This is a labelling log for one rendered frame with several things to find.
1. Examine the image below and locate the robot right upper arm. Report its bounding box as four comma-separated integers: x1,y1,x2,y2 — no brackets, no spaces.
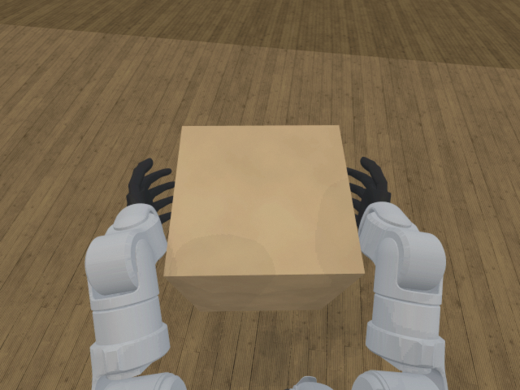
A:
352,370,439,390

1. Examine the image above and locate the carton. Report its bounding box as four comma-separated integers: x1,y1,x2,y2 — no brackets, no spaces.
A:
163,125,365,312

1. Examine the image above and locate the right robot hand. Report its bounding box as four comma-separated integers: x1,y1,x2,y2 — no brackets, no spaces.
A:
346,157,391,228

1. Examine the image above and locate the right robot shin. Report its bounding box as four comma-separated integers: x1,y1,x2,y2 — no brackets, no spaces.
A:
296,376,317,386

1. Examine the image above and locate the robot left upper arm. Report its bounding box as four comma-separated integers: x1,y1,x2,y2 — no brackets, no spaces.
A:
104,372,187,390

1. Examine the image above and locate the left robot hand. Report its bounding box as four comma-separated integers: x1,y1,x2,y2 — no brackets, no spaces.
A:
126,158,175,224

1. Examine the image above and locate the left robot forearm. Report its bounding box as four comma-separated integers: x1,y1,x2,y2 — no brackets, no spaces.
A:
84,203,171,390

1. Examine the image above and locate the right robot forearm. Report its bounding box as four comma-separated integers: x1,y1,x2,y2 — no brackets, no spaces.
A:
358,201,448,390

